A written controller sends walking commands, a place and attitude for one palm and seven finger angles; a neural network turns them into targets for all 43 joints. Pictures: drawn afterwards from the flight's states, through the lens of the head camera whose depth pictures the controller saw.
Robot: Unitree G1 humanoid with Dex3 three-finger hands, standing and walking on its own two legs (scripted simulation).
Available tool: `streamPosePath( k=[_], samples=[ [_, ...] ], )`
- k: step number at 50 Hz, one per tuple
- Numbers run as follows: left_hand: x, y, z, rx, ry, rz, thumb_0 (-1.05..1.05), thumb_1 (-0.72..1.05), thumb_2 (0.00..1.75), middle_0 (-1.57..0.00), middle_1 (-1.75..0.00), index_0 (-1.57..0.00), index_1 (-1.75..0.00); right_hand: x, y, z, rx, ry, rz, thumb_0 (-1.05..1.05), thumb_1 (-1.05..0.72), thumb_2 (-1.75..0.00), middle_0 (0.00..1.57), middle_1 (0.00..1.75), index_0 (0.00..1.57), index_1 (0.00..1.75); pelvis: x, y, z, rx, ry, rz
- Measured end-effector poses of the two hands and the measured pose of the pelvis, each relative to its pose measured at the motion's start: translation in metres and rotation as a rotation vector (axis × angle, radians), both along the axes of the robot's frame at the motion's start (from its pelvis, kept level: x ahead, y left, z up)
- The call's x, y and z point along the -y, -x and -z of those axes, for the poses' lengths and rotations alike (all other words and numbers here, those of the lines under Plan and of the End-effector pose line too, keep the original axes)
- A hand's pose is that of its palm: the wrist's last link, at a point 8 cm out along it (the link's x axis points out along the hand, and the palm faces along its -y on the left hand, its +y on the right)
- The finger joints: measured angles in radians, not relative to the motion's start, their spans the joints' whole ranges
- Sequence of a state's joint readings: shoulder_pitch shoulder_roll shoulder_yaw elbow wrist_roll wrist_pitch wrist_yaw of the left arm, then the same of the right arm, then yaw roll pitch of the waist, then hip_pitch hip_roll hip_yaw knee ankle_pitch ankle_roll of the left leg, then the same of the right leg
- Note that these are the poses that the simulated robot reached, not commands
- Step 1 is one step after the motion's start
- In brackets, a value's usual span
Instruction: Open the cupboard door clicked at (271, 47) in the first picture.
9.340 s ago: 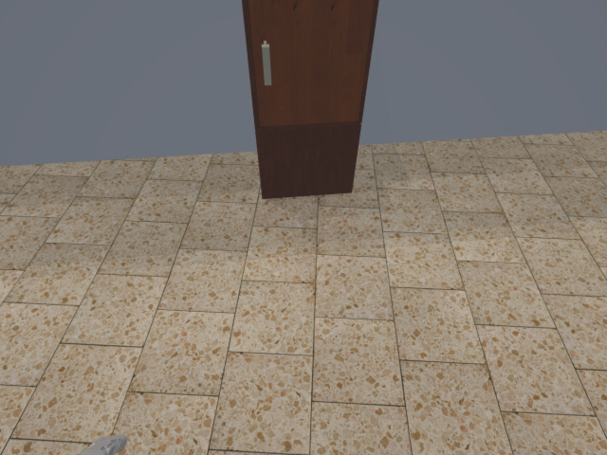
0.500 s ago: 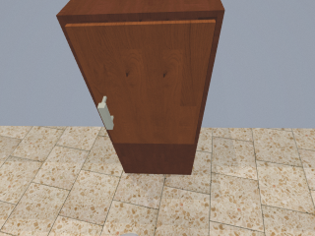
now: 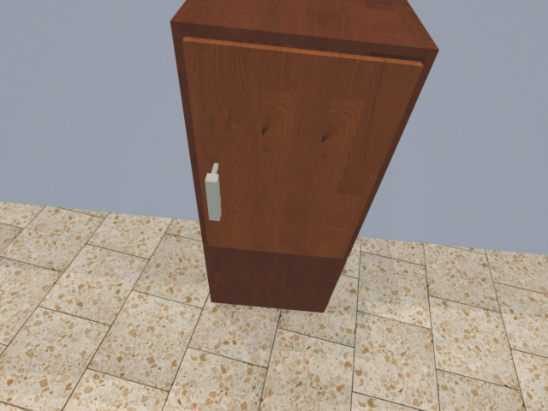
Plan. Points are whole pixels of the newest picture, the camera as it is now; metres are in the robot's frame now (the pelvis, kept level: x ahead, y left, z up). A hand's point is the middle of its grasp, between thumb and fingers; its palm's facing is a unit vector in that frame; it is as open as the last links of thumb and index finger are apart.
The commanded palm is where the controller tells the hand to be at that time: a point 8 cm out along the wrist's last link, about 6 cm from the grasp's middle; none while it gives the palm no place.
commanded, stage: come to a stop and stand still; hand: left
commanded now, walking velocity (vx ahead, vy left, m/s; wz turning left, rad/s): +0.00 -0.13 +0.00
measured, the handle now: (215, 191) +0.58 +0.17 -0.09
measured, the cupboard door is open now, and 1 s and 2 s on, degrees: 0 0 0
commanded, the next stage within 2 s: look again from close up in 0.64 s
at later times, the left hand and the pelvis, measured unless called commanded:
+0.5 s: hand out of the picture +0.06 +0.13 -0.17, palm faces +0.03 -0.98 -0.21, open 7.2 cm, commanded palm none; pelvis +0.00 -0.05 -0.01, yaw +0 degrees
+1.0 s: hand out of the picture -0.05 +0.13 -0.19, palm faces +0.04 -0.99 -0.15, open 7.4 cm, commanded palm none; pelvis -0.02 -0.02 -0.01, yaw +0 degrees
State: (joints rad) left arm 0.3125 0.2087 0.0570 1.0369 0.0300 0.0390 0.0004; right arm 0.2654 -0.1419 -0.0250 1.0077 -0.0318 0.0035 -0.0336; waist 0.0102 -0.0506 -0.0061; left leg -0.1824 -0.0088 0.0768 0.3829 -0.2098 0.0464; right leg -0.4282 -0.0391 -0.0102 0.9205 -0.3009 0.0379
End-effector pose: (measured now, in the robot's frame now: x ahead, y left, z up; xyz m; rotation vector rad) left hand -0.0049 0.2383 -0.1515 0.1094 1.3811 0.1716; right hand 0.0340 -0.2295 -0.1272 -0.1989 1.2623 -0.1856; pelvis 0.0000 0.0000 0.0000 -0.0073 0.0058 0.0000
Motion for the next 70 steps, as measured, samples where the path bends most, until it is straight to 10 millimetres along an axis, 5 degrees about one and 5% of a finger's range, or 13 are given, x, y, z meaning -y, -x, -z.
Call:
streamPosePath(
  k=[10, 15, 26, 38, 45, 60, 70],
  samples=[
    [0.025, -0.041, -0.004, 0.006, -0.005, 0.088, 0.01, 0.92, 0.9, -0.2, -0.3, -0.2, -0.29, 0.008, 0.083, 0.012, -0.203, -0.027, 0.127, 0.0, -0.91, -0.9, 0.2, 0.3, 0.2, 0.3, 0.016, 0.0, 0.001, -0.015, -0.007, 0.022],
    [0.045, -0.063, -0.007, 0.086, -0.042, 0.105, 0.01, 0.92, 0.9, -0.19, -0.3, -0.2, -0.29, 0.022, 0.107, 0.026, -0.277, -0.068, 0.156, 0.0, -0.91, -0.9, 0.2, 0.3, 0.2, 0.3, 0.034, 0.0, 0.008, -0.004, -0.008, 0.022],
    [0.06, -0.058, -0.008, 0.125, -0.044, 0.053, 0.0, 0.95, 0.9, -0.2, -0.3, -0.2, -0.29, 0.026, 0.068, 0.03, -0.189, -0.102, 0.092, 0.0, -0.91, -0.9, 0.2, 0.3, 0.2, 0.3, 0.05, -0.003, 0.006, 0.033, -0.005, 0.001],
    [0.072, 0.012, -0.004, -0.031, -0.012, 0.013, 0.0, 0.92, 0.9, -0.2, -0.3, -0.2, -0.29, 0.037, 0.042, 0.025, -0.14, -0.076, 0.044, 0.01, -0.92, -0.9, 0.2, 0.3, 0.2, 0.3, 0.049, 0.001, 0.003, 0.031, -0.003, 0.005],
    [0.069, 0.045, 0.006, -0.068, 0.023, 0.023, 0.01, 0.91, 0.9, -0.2, -0.3, -0.2, -0.29, 0.031, 0.031, 0.022, -0.038, -0.041, 0.022, 0.01, -0.92, -0.9, 0.2, 0.3, 0.2, 0.3, 0.032, 0.016, 0.009, 0.045, 0.006, 0.004],
    [0.026, 0.05, 0.005, 0.006, -0.001, 0.026, 0.01, 0.9, 0.9, -0.2, -0.3, -0.2, -0.29, 0.0, 0.064, 0.021, -0.056, -0.054, -0.004, 0.01, -0.93, -0.9, 0.2, 0.3, 0.2, 0.3, 0.007, 0.037, 0.009, 0.033, -0.004, -0.008],
    [0.027, 0.061, 0.003, -0.03, -0.001, 0.019, 0.01, 0.91, 0.9, -0.19, -0.3, -0.2, -0.29, -0.007, 0.081, 0.024, -0.11, -0.082, 0.01, 0.0, -0.91, -0.9, 0.2, 0.3, 0.2, 0.3, 0.008, 0.036, 0.008, 0.022, -0.005, -0.009]
  ],
)
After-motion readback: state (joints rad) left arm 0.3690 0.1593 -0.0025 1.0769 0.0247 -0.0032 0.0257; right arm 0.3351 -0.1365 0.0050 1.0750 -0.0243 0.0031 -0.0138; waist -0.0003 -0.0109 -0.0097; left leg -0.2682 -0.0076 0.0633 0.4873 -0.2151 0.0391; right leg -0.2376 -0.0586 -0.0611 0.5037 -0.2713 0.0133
